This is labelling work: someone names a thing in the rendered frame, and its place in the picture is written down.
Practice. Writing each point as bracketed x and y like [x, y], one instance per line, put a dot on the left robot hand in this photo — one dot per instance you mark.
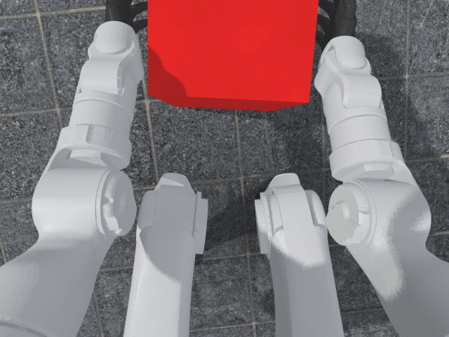
[123, 11]

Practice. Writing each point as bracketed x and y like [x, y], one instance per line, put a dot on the robot left thigh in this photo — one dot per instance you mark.
[161, 286]

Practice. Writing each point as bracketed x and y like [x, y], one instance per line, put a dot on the carton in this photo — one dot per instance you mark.
[231, 54]

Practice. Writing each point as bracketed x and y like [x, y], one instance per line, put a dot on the robot right forearm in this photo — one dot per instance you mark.
[356, 119]

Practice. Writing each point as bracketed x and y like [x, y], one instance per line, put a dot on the robot left forearm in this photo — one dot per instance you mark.
[104, 103]

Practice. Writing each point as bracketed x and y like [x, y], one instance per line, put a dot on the right robot hand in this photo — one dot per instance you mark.
[342, 20]

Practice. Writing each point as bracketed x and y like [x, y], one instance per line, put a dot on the right robot upper arm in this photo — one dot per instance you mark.
[385, 225]

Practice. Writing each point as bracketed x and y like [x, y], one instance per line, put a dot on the left robot upper arm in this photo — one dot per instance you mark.
[78, 212]

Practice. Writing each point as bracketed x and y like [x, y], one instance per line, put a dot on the left robot shin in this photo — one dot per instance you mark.
[147, 207]

